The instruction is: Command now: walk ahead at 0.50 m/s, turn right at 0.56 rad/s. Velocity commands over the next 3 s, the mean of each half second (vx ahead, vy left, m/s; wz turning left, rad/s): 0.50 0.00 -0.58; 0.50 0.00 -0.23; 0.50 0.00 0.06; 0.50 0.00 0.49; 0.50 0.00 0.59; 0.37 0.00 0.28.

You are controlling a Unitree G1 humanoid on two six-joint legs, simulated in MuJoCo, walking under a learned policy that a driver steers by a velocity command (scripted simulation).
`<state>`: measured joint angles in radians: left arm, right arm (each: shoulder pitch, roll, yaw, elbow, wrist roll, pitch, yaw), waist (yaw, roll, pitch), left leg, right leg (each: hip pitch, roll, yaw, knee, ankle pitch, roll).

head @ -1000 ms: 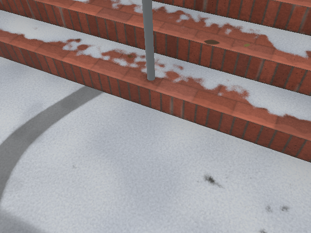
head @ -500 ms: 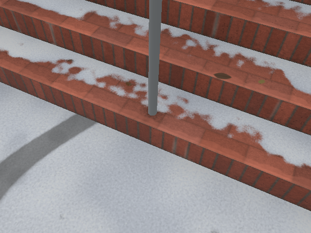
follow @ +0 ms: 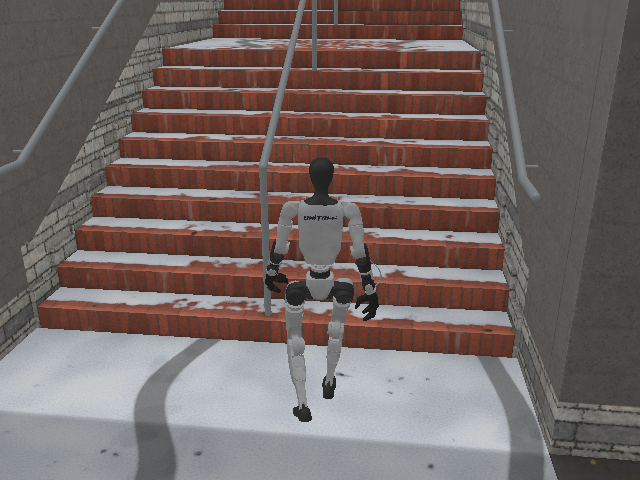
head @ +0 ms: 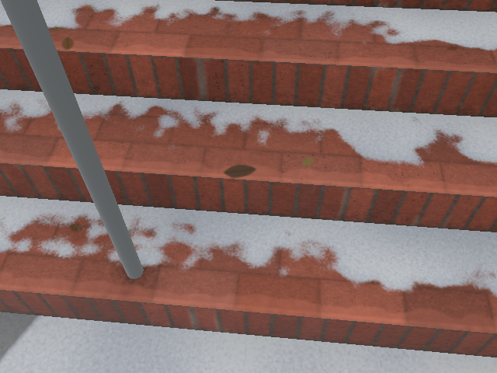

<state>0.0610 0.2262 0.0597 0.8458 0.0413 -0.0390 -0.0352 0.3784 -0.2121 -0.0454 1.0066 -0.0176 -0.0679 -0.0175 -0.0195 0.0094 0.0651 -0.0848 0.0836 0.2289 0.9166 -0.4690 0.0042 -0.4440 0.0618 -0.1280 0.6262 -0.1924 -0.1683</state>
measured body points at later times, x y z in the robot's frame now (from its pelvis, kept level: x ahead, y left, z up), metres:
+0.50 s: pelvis +0.25 +0.00 +0.01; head +0.28 +0.00 +0.46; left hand +0.36 +0.27 -0.12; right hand +0.36 -0.28 -0.09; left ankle +0.36 +0.08 -0.72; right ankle +0.10 -0.04 -0.66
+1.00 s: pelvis +0.44 -0.17 +0.02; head +0.50 -0.21 +0.47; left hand +0.79 -0.19 +0.01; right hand +0.23 -0.31 -0.11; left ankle +0.36 +0.08 -0.71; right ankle +0.55 -0.35 -0.57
